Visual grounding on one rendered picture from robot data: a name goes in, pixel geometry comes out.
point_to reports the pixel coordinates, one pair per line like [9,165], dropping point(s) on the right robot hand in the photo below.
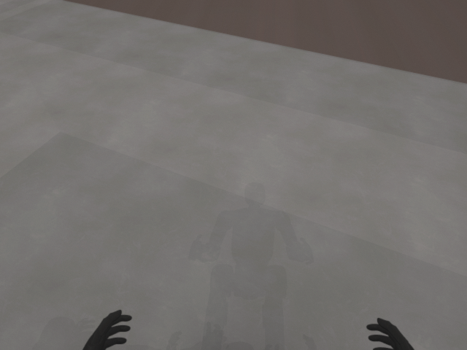
[395,339]

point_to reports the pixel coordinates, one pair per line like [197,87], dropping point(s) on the left robot hand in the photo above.
[99,339]

